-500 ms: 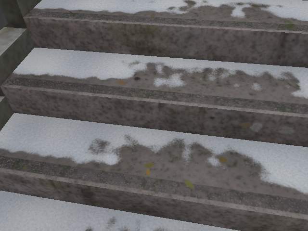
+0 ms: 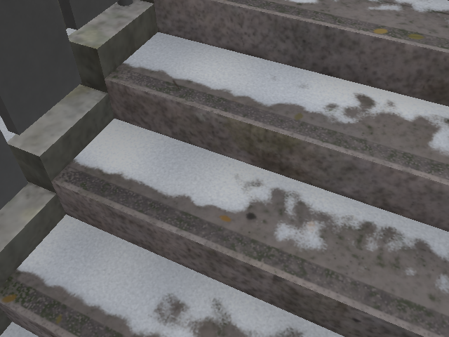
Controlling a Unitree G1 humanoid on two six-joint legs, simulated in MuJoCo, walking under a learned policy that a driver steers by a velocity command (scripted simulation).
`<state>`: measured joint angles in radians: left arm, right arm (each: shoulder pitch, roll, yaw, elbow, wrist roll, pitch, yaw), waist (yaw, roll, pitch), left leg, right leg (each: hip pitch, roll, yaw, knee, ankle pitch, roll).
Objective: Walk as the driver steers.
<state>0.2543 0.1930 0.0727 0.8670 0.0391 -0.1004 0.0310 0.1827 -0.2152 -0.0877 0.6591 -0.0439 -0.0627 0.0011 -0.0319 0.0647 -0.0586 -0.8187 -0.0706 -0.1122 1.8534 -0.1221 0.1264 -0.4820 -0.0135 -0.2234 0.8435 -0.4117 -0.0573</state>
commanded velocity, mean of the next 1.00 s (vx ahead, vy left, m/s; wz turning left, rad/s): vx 0.15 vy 0.00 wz -0.32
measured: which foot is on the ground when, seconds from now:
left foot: up 0.00-0.34, down 0.36-0.92, up 0.94-1.00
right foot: down 0.00-0.40, up 0.42-0.88, down 0.90-1.00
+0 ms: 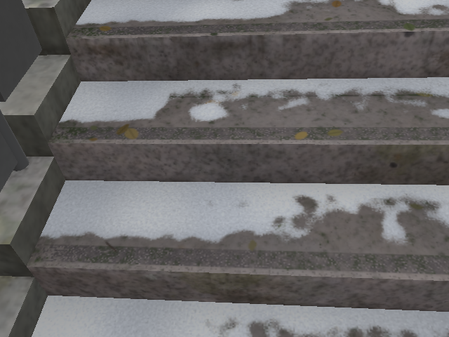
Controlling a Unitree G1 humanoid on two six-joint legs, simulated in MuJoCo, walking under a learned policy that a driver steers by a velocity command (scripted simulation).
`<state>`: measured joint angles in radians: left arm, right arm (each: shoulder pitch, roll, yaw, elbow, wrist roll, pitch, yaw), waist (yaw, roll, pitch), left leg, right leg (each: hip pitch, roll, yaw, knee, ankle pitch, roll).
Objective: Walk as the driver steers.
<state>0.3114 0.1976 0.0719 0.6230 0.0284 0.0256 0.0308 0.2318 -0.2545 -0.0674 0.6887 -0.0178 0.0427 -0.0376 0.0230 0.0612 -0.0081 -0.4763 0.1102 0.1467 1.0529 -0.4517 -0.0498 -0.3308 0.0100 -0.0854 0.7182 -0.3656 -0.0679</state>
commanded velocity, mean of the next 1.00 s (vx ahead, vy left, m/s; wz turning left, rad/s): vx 0.25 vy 0.00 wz -0.29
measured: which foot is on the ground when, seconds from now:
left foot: up 0.00-0.26, down 0.28-0.98, up 1.00-1.00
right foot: down 0.00-0.30, up 0.32-0.94, down 0.96-1.00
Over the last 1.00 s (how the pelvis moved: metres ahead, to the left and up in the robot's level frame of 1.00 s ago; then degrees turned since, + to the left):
0.32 0.07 0.18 -24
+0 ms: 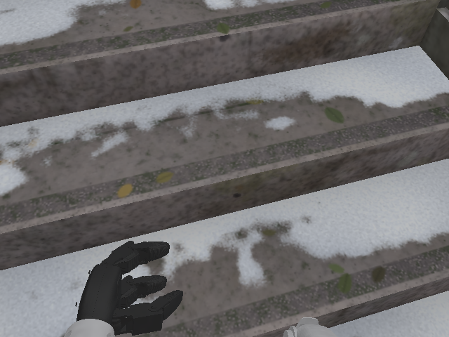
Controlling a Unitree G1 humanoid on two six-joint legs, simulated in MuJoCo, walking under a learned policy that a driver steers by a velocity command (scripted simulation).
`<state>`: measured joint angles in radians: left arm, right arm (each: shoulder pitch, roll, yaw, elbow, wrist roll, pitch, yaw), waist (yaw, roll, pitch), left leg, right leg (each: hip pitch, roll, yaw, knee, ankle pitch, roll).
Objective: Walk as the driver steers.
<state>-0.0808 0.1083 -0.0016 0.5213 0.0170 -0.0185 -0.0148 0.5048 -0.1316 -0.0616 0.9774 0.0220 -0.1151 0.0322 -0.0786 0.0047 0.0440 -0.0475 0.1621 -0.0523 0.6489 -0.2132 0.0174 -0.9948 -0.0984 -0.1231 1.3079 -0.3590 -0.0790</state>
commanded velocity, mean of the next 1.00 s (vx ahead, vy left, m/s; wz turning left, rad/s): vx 0.49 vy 0.00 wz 0.54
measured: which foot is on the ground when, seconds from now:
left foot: up 0.00-0.54, down 0.56-1.00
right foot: down 0.00-0.56, up 0.58-1.00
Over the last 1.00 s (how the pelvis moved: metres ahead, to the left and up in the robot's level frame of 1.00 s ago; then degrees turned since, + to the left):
0.25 -0.16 0.03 -15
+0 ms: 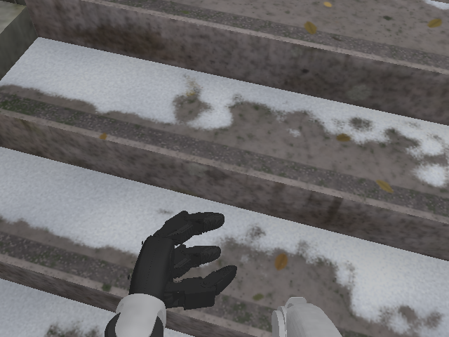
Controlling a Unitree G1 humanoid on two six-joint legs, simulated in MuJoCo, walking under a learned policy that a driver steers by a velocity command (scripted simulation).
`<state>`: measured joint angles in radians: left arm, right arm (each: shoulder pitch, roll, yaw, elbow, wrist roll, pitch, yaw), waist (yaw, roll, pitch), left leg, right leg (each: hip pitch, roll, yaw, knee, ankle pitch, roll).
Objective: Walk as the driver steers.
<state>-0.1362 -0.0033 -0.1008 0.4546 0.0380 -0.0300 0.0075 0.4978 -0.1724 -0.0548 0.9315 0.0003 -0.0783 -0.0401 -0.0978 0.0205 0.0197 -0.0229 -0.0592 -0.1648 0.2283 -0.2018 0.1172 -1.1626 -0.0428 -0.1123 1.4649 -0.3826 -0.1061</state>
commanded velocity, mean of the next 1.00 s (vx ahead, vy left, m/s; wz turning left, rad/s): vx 0.45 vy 0.00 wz -0.38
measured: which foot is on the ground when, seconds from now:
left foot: down 0.00-0.06, up 0.08-0.52, down 0.54-1.00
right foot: up 0.00-0.02, down 0.04-0.56, up 0.58-1.00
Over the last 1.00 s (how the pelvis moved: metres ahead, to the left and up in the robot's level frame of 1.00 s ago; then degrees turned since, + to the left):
0.57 0.04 0.31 33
